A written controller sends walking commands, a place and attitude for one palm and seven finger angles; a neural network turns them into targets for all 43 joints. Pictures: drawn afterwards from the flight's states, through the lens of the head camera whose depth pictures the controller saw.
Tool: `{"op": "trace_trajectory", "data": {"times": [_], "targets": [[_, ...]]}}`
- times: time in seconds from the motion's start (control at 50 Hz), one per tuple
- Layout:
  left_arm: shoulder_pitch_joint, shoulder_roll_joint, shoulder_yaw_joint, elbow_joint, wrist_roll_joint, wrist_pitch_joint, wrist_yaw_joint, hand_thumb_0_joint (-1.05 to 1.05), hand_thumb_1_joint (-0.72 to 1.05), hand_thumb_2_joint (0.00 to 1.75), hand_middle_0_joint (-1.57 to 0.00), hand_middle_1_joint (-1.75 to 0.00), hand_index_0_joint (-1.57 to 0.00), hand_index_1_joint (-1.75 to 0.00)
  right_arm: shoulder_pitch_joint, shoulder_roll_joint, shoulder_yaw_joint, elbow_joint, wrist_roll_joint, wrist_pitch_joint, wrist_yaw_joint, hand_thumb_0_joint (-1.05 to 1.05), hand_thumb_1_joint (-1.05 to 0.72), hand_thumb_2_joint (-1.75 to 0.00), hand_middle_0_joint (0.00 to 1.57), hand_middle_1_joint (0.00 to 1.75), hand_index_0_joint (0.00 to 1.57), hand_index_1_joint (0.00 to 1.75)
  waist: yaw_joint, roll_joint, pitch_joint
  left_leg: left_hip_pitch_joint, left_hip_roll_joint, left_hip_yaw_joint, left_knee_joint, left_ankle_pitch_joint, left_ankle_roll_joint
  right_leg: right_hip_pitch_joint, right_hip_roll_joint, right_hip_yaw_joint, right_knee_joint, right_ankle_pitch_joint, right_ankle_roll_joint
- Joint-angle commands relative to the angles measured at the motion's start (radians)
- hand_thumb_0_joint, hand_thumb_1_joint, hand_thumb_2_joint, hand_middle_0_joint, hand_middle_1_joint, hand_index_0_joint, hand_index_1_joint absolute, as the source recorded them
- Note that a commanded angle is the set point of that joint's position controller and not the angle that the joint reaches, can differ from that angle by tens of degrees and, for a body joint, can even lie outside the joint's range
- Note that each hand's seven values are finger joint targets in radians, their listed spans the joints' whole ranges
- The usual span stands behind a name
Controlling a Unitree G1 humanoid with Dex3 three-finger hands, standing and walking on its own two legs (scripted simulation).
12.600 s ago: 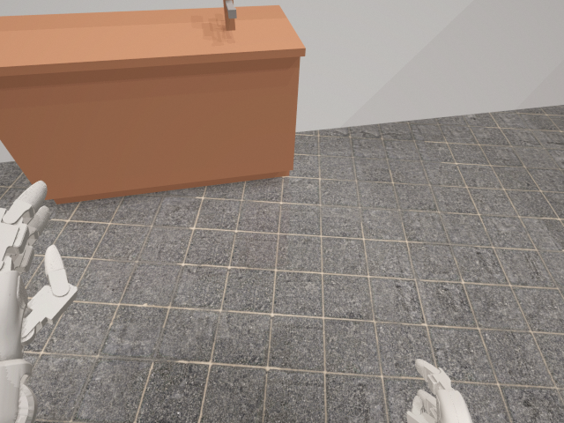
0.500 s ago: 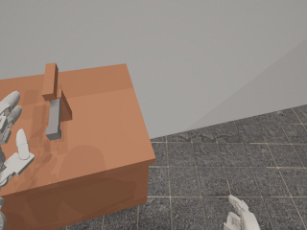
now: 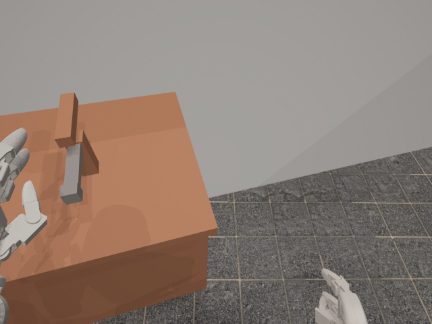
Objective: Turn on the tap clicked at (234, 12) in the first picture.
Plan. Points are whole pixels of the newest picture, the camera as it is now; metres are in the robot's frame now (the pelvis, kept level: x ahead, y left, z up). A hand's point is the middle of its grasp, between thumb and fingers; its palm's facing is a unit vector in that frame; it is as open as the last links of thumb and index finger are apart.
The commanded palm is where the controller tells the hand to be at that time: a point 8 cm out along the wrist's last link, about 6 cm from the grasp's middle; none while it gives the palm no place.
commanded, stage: shuffle to correct the standing spot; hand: left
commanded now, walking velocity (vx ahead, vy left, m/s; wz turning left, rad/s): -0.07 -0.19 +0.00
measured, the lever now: (71, 193) +0.32 +0.29 +0.06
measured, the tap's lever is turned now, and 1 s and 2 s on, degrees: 0 0 0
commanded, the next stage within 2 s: none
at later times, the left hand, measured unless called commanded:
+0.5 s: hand (33, 221) +0.21 +0.25 +0.17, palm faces +0.36 -0.83 -0.42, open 7.4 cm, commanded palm +0.16 +0.28 +0.18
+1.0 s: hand (38, 220) +0.21 +0.24 +0.17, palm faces +0.35 -0.84 -0.42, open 7.4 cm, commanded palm +0.15 +0.28 +0.18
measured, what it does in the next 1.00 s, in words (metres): stands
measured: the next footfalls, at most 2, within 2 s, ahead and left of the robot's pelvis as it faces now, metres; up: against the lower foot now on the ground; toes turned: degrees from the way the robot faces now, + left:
none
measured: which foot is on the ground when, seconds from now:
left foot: down 0.00-1.00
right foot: down 0.00-1.00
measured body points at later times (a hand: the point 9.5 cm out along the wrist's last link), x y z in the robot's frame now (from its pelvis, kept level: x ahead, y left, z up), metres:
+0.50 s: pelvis +0.00 +0.00 +0.00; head +0.02 +0.01 +0.45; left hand +0.19 +0.29 +0.19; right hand +0.17 -0.23 -0.08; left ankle +0.01 +0.14 -0.73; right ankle +0.01 -0.07 -0.73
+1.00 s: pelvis +0.00 +0.00 +0.00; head +0.02 +0.00 +0.45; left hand +0.19 +0.29 +0.19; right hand +0.16 -0.23 -0.08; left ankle +0.01 +0.14 -0.73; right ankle +0.01 -0.07 -0.73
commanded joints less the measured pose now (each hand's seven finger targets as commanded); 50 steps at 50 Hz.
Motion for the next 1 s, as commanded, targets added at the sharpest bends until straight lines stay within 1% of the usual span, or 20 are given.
{"op": "trace_trajectory", "data": {"times": [0.0, 0.08, 0.14, 0.18, 0.22, 0.26, 0.28, 0.36, 0.4, 0.5, 0.56, 0.6, 0.64, 0.68, 0.72, 0.78, 0.82, 0.9, 0.96, 0.98], "targets": [[-0.054, 0.174, 0.124, -0.207, 0.004, -0.063, 0.020, 0.00, 0.90, 0.90, -0.20, -0.30, -0.20, -0.30, -0.082, -0.120, -0.038, -0.159, -0.005, -0.046, -0.012, 0.00, -0.90, -0.90, 0.20, 0.30, 0.20, 0.30, 0.005, 0.122, -0.155, 0.112, 0.157, -0.149, -0.096, 0.263, 0.085, 0.028, -0.150, 0.103, -0.050, 0.204, 0.068], [-0.031, 0.173, 0.125, -0.191, 0.002, -0.053, 0.017, 0.00, 0.90, 0.90, -0.20, -0.30, -0.20, -0.30, -0.072, -0.123, -0.048, -0.166, 0.003, -0.047, -0.007, 0.00, -0.90, -0.90, 0.20, 0.30, 0.20, 0.30, 0.004, 0.090, -0.164, 0.124, 0.130, -0.112, -0.045, 0.281, 0.068, 0.043, -0.169, 0.128, -0.071, 0.273, 0.052], [-0.027, 0.170, 0.123, -0.182, -0.002, -0.053, 0.021, 0.00, 0.90, 0.90, -0.20, -0.30, -0.20, -0.30, -0.062, -0.121, -0.047, -0.161, 0.002, -0.042, -0.004, 0.00, -0.90, -0.90, 0.20, 0.30, 0.20, 0.30, 0.001, 0.028, -0.163, 0.097, 0.090, -0.085, 0.000, 0.159, 0.061, 0.036, -0.202, 0.170, -0.104, 0.251, 0.040], [-0.031, 0.183, 0.133, -0.198, -0.005, -0.049, 0.027, 0.00, 0.90, 0.90, -0.20, -0.30, -0.20, -0.30, -0.063, -0.118, -0.048, -0.161, 0.005, -0.042, -0.006, 0.00, -0.90, -0.90, 0.20, 0.30, 0.20, 0.30, -0.004, 0.008, -0.163, 0.111, 0.057, -0.070, 0.025, 0.117, 0.052, 0.011, -0.236, 0.212, -0.125, 0.251, 0.015], [-0.026, 0.175, 0.123, -0.193, -0.007, -0.048, 0.031, 0.00, 0.90, 0.90, -0.20, -0.30, -0.20, -0.30, -0.064, -0.115, -0.045, -0.160, 0.006, -0.041, -0.006, 0.00, -0.90, -0.90, 0.20, 0.30, 0.20, 0.30, -0.004, -0.015, -0.147, 0.107, 0.042, -0.064, 0.025, 0.063, 0.053, -0.015, -0.246, 0.231, -0.152, 0.173, 0.017], [-0.034, 0.183, 0.128, -0.206, -0.006, -0.051, 0.037, 0.00, 0.90, 0.90, -0.20, -0.30, -0.20, -0.30, -0.068, -0.114, -0.041, -0.158, 0.004, -0.041, -0.007, 0.00, -0.90, -0.90, 0.20, 0.30, 0.20, 0.30, -0.003, -0.012, -0.137, 0.109, 0.048, -0.070, 0.000, 0.062, 0.058, -0.022, -0.245, 0.219, -0.159, 0.130, 0.019], [-0.045, 0.192, 0.134, -0.223, -0.005, -0.052, 0.038, 0.00, 0.90, 0.90, -0.20, -0.30, -0.20, -0.30, -0.082, -0.116, -0.040, -0.160, 0.004, -0.043, -0.010, 0.00, -0.90, -0.90, 0.20, 0.30, 0.20, 0.30, -0.002, 0.032, -0.132, 0.131, 0.057, -0.081, -0.025, 0.092, 0.059, -0.036, -0.239, 0.215, -0.150, 0.134, 0.013], [-0.056, 0.174, 0.116, -0.216, 0.005, -0.056, 0.037, 0.00, 0.90, 0.90, -0.20, -0.30, -0.20, -0.30, -0.091, -0.122, -0.034, -0.162, 0.000, -0.042, -0.013, 0.00, -0.90, -0.90, 0.20, 0.30, 0.20, 0.30, 0.004, 0.123, -0.120, 0.092, 0.140, -0.154, -0.127, 0.136, 0.087, 0.008, -0.160, 0.127, -0.088, 0.120, 0.071], [-0.067, 0.167, 0.112, -0.202, 0.007, -0.056, 0.030, 0.00, 0.90, 0.90, -0.20, -0.30, -0.20, -0.30, -0.091, -0.120, -0.033, -0.162, -0.001, -0.042, -0.014, 0.00, -0.90, -0.90, 0.20, 0.30, 0.20, 0.30, 0.006, 0.123, -0.119, 0.078, 0.169, -0.162, -0.139, 0.163, 0.088, 0.022, -0.143, 0.102, -0.062, 0.129, 0.073], [-0.059, 0.156, 0.101, -0.191, 0.006, -0.050, 0.020, 0.00, 0.90, 0.90, -0.20, -0.30, -0.20, -0.30, -0.075, -0.123, -0.039, -0.170, 0.001, -0.046, -0.006, 0.00, -0.90, -0.90, 0.20, 0.30, 0.20, 0.30, 0.007, 0.097, -0.150, 0.095, 0.153, -0.128, -0.090, 0.193, 0.076, 0.035, -0.151, 0.112, -0.068, 0.177, 0.061], [-0.049, 0.161, 0.109, -0.177, 0.003, -0.044, 0.021, 0.00, 0.90, 0.90, -0.20, -0.30, -0.20, -0.30, -0.070, -0.122, -0.044, -0.170, 0.004, -0.044, -0.002, 0.00, -0.90, -0.90, 0.20, 0.30, 0.20, 0.30, 0.006, 0.036, -0.132, 0.073, 0.105, -0.094, -0.040, 0.066, 0.064, 0.008, -0.184, 0.173, -0.116, 0.144, 0.044], [-0.062, 0.167, 0.110, -0.197, -0.002, -0.048, 0.026, 0.00, 0.90, 0.90, -0.20, -0.30, -0.20, -0.30, -0.068, -0.114, -0.040, -0.163, 0.002, -0.046, -0.004, 0.00, -0.90, -0.90, 0.20, 0.30, 0.20, 0.30, -0.003, 0.001, -0.141, 0.086, 0.068, -0.076, -0.012, 0.021, 0.056, -0.020, -0.217, 0.210, -0.145, 0.101, 0.017], [-0.047, 0.170, 0.116, -0.203, -0.005, -0.049, 0.033, 0.00, 0.90, 0.90, -0.20, -0.30, -0.20, -0.30, -0.066, -0.109, -0.040, -0.163, 0.004, -0.046, -0.004, 0.00, -0.90, -0.90, 0.20, 0.30, 0.20, 0.30, -0.004, 0.000, -0.142, 0.104, 0.046, -0.066, 0.011, -0.001, 0.056, -0.049, -0.240, 0.247, -0.180, 0.045, 0.008], [-0.055, 0.185, 0.128, -0.215, -0.006, -0.049, 0.037, 0.00, 0.90, 0.90, -0.20, -0.30, -0.20, -0.30, -0.077, -0.111, -0.038, -0.163, 0.005, -0.049, -0.006, 0.00, -0.90, -0.90, 0.20, 0.30, 0.20, 0.30, -0.005, 0.008, -0.125, 0.120, 0.046, -0.077, -0.008, 0.024, 0.055, -0.068, -0.244, 0.242, -0.181, 0.046, -0.003], [-0.040, 0.177, 0.123, -0.209, -0.004, -0.052, 0.039, 0.00, 0.90, 0.90, -0.20, -0.30, -0.20, -0.30, -0.081, -0.112, -0.035, -0.161, 0.001, -0.048, -0.010, 0.00, -0.90, -0.90, 0.20, 0.30, 0.20, 0.30, -0.003, 0.034, -0.126, 0.124, 0.071, -0.099, -0.056, 0.042, 0.066, -0.059, -0.215, 0.206, -0.158, 0.047, 0.015], [-0.064, 0.177, 0.121, -0.217, 0.002, -0.056, 0.036, 0.00, 0.90, 0.90, -0.20, -0.30, -0.20, -0.30, -0.098, -0.120, -0.032, -0.164, 0.000, -0.049, -0.015, 0.00, -0.90, -0.90, 0.20, 0.30, 0.20, 0.30, -0.001, 0.120, -0.104, 0.089, 0.124, -0.154, -0.145, 0.049, 0.078, -0.032, -0.161, 0.143, -0.108, 0.061, 0.049], [-0.054, 0.167, 0.116, -0.191, 0.007, -0.056, 0.034, 0.00, 0.90, 0.90, -0.20, -0.30, -0.20, -0.30, -0.087, -0.122, -0.032, -0.162, -0.002, -0.049, -0.015, 0.00, -0.90, -0.90, 0.20, 0.30, 0.20, 0.30, 0.003, 0.132, -0.116, 0.066, 0.153, -0.169, -0.163, 0.075, 0.088, 0.016, -0.143, 0.110, -0.079, 0.086, 0.067], [-0.052, 0.155, 0.103, -0.176, 0.009, -0.052, 0.027, 0.00, 0.90, 0.90, -0.20, -0.30, -0.20, -0.30, -0.074, -0.124, -0.036, -0.163, 0.000, -0.052, -0.010, 0.00, -0.90, -0.90, 0.20, 0.30, 0.20, 0.30, 0.003, 0.099, -0.139, 0.075, 0.142, -0.144, -0.125, 0.147, 0.080, 0.045, -0.146, 0.103, -0.079, 0.144, 0.062], [-0.050, 0.157, 0.102, -0.193, 0.005, -0.050, 0.025, 0.00, 0.90, 0.90, -0.20, -0.30, -0.20, -0.30, -0.068, -0.128, -0.044, -0.166, 0.002, -0.053, -0.005, 0.00, -0.90, -0.90, 0.20, 0.30, 0.20, 0.30, 0.004, 0.066, -0.156, 0.096, 0.118, -0.118, -0.078, 0.158, 0.069, 0.040, -0.166, 0.134, -0.095, 0.182, 0.046], [-0.057, 0.169, 0.109, -0.208, 0.003, -0.051, 0.025, 0.00, 0.90, 0.90, -0.20, -0.30, -0.20, -0.30, -0.074, -0.125, -0.043, -0.166, 0.003, -0.055, -0.006, 0.00, -0.90, -0.90, 0.20, 0.30, 0.20, 0.30, 0.002, 0.077, -0.158, 0.107, 0.110, -0.115, -0.074, 0.158, 0.065, 0.028, -0.173, 0.145, -0.097, 0.191, 0.037]]}}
